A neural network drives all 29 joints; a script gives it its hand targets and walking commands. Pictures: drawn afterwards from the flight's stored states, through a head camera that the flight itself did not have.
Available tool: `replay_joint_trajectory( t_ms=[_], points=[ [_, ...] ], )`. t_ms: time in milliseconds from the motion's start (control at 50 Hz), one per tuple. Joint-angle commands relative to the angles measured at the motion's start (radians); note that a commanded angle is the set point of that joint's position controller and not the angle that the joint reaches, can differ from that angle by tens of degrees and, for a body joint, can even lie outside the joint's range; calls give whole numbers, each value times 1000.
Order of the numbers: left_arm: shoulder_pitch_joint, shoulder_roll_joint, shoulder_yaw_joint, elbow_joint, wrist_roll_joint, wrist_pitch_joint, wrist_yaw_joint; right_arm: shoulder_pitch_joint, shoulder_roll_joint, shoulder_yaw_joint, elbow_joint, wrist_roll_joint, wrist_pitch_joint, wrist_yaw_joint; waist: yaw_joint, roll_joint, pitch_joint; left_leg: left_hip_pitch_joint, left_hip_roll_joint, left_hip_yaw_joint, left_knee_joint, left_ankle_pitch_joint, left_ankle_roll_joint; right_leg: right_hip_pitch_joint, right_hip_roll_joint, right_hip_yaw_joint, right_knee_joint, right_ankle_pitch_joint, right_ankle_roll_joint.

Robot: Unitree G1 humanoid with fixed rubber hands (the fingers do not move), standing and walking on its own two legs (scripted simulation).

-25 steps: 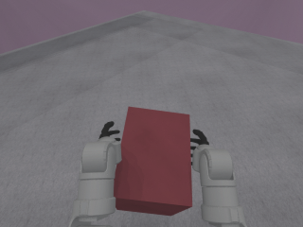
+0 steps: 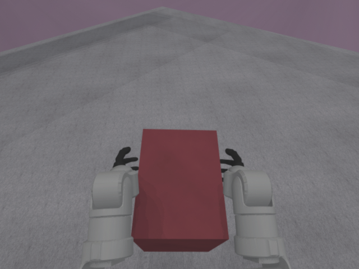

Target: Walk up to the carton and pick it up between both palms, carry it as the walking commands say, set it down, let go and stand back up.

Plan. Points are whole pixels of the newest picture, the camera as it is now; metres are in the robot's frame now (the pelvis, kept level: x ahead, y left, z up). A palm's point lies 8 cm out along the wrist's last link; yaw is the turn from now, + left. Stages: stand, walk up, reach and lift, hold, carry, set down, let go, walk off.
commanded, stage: carry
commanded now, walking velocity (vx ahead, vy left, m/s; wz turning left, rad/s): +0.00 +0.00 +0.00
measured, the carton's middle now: (178, 194) +0.32 +0.00 +0.00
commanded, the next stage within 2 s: none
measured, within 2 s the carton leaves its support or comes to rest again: neither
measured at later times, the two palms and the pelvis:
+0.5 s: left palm (126, 173) +0.31 +0.11 +0.10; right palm (240, 176) +0.30 -0.13 +0.09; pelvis +0.00 +0.00 +0.00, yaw -1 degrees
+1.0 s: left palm (124, 164) +0.34 +0.12 +0.09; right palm (233, 167) +0.33 -0.12 +0.09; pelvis +0.03 +0.00 +0.00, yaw +0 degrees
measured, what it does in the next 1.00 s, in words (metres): stands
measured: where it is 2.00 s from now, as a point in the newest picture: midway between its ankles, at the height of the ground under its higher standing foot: outside the picture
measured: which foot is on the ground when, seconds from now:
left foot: down 0.00-1.00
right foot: down 0.00-1.00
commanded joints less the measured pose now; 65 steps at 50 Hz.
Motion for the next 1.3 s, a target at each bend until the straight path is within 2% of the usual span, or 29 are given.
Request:
replay_joint_trajectory(
  t_ms=[0, 120, 200, 280, 320, 340, 400, 460, 480, 500, 560, 620, 680, 940, 960, 1020, 1060, 1080, 1100, 1140, 1180, 1200, 1280],
  points=[
    [-637, -1107, -632, -85, -477, -15, -437, -622, 1103, 570, -97, 441, -47, 434, 0, 16, -349, 121, 94, -135, -120, -255, 30, 92, -74, 134, -141, -217, -9],
    [-601, -1112, -621, -43, -472, -12, -442, -639, 1098, 578, -115, 441, -49, 431, 3, 14, -357, 111, 87, -128, -111, -238, 31, 98, -69, 130, -136, -193, -9],
    [-582, -1107, -609, -18, -461, -13, -443, -643, 1097, 584, -104, 439, -48, 431, 2, -41, -350, 133, 65, -98, -59, -161, 29, 71, -92, 158, -181, -219, -13],
    [-594, -1097, -602, -31, -459, -18, -442, -633, 1115, 579, -77, 444, -48, 435, 3, -42, -344, 132, 65, -94, -54, -133, 30, 77, -92, 153, -180, -203, -16],
    [-601, -1103, -607, -46, -459, -23, -440, -647, 1113, 579, -91, 447, -51, 435, 2, -25, -362, 154, 65, -95, -50, -100, 34, 82, -88, 142, -160, -166, -15],
    [-601, -1098, -605, -46, -454, -23, -439, -633, 1115, 573, -77, 445, -51, 437, 3, 3, -367, 145, 72, -99, -59, -102, 34, 100, -87, 136, -149, -145, -15],
    [-599, -1100, -604, -51, -453, -28, -437, -645, 1112, 577, -88, 448, -55, 438, 4, -11, -359, 117, 78, -110, -69, -139, 36, 117, -87, 150, -151, -148, -18],
    [-595, -1096, -609, -59, -453, -33, -436, -620, 1107, 569, -79, 446, -58, 440, 3, 4, -376, 144, 73, -102, -58, -106, 33, 114, -90, 149, -145, -130, -22],
    [-594, -1099, -609, -51, -453, -33, -435, -624, 1106, 567, -78, 441, -60, 437, 3, -8, -379, 149, 79, -105, -57, -84, 35, 122, -86, 143, -138, -104, -19],
    [-585, -1100, -609, -52, -452, -34, -435, -613, 1102, 566, -80, 439, -62, 439, 3, 9, -387, 151, 83, -115, -69, -97, 37, 126, -79, 136, -129, -103, -19],
    [-581, -1096, -606, -53, -448, -43, -437, -624, 1101, 569, -92, 435, -72, 436, 3, -10, -392, 148, 94, -118, -59, -65, 44, 147, -86, 142, -121, -40, -18],
    [-584, -1094, -606, -51, -446, -45, -435, -594, 1097, 549, -67, 420, -76, 437, 2, 26, -409, 158, 104, -125, -65, -21, 48, 162, -83, 131, -92, -10, -18],
    [-572, -1094, -600, -31, -442, -52, -437, -593, 1087, 551, -71, 413, -85, 434, 2, 3, -400, 171, 103, -119, -48, 9, 51, 153, -82, 130, -91, 9, -15],
    [-557, -1090, -586, -19, -425, -84, -438, -591, 1078, 544, -67, 401, -115, 436, 3, 2, -404, 179, 94, -108, -33, 33, 47, 168, -82, 120, -84, 32, -20],
    [-538, -1081, -566, 14, -406, -90, -438, -581, 1071, 532, -44, 388, -120, 436, 4, 3, -402, 183, 97, -109, -34, 47, 48, 165, -82, 121, -81, 28, -20],
    [-537, -1077, -565, 5, -400, -105, -438, -582, 1067, 533, -48, 384, -135, 437, 4, -4, -397, 172, 94, -107, -24, 28, 46, 172, -87, 128, -90, 37, -22],
    [-529, -1072, -553, 31, -384, -120, -438, -555, 1055, 512, -15, 365, -147, 438, 4, 12, -390, 168, 90, -105, -32, 23, 45, 170, -85, 127, -87, 26, -25],
    [-532, -1074, -564, 9, -386, -126, -437, -545, 1057, 516, -21, 364, -152, 439, 3, 14, -392, 166, 91, -106, -28, 25, 45, 176, -86, 127, -89, 33, -22],
    [-523, -1065, -551, 22, -371, -139, -437, -534, 1049, 506, -9, 349, -163, 440, 3, -1, -395, 173, 91, -103, -22, 37, 45, 179, -84, 123, -85, 47, -21],
    [-509, -1059, -568, -25, -369, -157, -434, -528, 1047, 530, -55, 357, -180, 440, 2, -2, -397, 176, 89, -98, -14, 47, 44, 183, -86, 122, -83, 69, -21],
    [-478, -1053, -567, -19, -356, -173, -434, -500, 1035, 529, -55, 345, -196, 438, 3, -2, -394, 175, 86, -98, -15, 34, 45, 186, -85, 118, -84, 61, -22],
    [-449, -1038, -541, 26, -325, -187, -434, -484, 1021, 509, -25, 320, -213, 438, 3, 0, -385, 166, 89, -99, -18, 29, 46, 187, -87, 118, -87, 49, -21],
    [-392, -1015, -554, -4, -309, -233, -432, -457, 999, 541, -77, 323, -261, 437, 5, 4, -392, 165, 90, -99, -18, 24, 42, 200, -83, 115, -80, 50, -19]
  ],
)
